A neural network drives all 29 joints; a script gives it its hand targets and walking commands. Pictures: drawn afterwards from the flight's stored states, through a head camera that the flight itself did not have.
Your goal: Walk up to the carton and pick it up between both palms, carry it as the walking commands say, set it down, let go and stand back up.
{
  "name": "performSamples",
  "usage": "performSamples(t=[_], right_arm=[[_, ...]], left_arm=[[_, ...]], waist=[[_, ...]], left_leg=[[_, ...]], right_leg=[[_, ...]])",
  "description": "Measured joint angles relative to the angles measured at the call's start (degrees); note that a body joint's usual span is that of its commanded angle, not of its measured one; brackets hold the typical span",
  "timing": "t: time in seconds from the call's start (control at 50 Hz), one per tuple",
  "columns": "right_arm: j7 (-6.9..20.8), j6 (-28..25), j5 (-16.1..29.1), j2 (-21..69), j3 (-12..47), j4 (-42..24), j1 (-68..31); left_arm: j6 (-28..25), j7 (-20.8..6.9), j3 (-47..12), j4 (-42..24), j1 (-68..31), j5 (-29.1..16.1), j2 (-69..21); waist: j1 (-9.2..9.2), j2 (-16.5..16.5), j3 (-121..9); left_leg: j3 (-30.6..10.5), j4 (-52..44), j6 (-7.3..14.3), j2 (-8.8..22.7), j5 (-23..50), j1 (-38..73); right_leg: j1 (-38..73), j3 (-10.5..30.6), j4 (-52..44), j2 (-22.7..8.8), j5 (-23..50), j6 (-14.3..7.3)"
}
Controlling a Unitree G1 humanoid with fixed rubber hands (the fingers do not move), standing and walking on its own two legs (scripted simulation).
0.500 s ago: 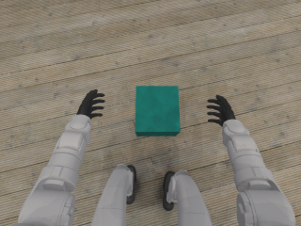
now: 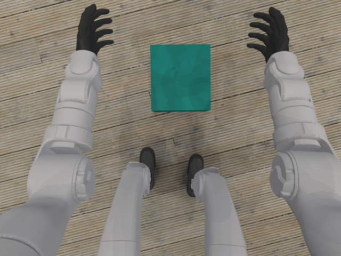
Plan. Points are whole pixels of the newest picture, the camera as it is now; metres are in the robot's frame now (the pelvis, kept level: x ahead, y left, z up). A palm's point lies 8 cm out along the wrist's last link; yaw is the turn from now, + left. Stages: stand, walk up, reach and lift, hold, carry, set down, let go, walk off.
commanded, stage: reach and lift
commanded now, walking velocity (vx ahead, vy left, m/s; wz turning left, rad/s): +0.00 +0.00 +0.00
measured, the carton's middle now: (179, 81) +0.53 -0.01 -0.59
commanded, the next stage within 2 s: none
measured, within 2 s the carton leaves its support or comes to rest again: neither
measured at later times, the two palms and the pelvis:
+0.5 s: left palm (107, 65) +0.49 +0.20 -0.23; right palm (255, 74) +0.49 -0.20 -0.24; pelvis -0.02 +0.01 -0.08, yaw -2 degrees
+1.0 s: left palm (121, 73) +0.50 +0.19 -0.37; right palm (238, 76) +0.51 -0.19 -0.37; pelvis -0.07 +0.00 -0.22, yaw -2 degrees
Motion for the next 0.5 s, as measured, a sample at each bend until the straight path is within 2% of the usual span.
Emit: performSamples(t=[0.12, 0.28, 0.38, 0.5], right_arm=[[0.00, -0.35, -1.67, -0.25, -2.40, 1.46, -4.20], [0.61, -2.24, -2.61, -0.26, -3.43, 0.82, -3.74], [1.21, -2.91, -2.14, -0.87, -4.34, 1.59, -4.21], [1.28, -2.10, -1.18, -2.49, -4.41, 5.17, -6.77]], left_arm=[[-0.35, -0.23, 1.92, 1.59, -4.08, 0.00, 0.65], [-2.42, -1.59, 3.16, 2.39, -4.16, 0.13, 0.38], [-2.75, -1.52, 3.17, 2.41, -4.59, 0.65, 0.38], [-1.55, -0.39, 3.18, 3.00, -7.32, 0.63, 0.97]], waist=[[0.30, 0.00, 0.01], [0.05, -0.05, 0.21], [0.38, 0.43, -0.23], [0.81, 0.93, -0.21]], left_leg=[[-0.02, 0.11, 0.06, -0.02, 0.07, -2.93], [-1.07, 2.46, 0.06, -0.50, 0.54, -7.73], [-1.34, 7.51, 0.10, -0.51, -1.85, -12.91], [-1.34, 18.11, 0.23, -0.18, -4.21, -22.65]], right_leg=[[-2.87, 0.01, 0.00, 0.00, 0.11, 0.05], [-7.10, 0.06, 1.50, 0.00, 0.08, 0.24], [-12.63, 0.38, 6.88, 0.00, -1.31, 0.37], [-22.55, 0.93, 17.55, 0.00, -3.68, 0.43]])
